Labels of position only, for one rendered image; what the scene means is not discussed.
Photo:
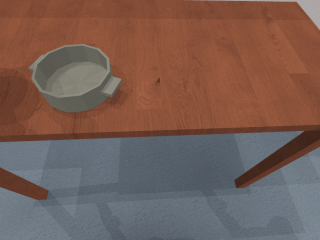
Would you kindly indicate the table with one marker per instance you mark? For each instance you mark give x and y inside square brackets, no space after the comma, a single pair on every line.
[188,67]

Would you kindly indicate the pot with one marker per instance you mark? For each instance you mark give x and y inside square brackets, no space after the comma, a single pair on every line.
[74,78]

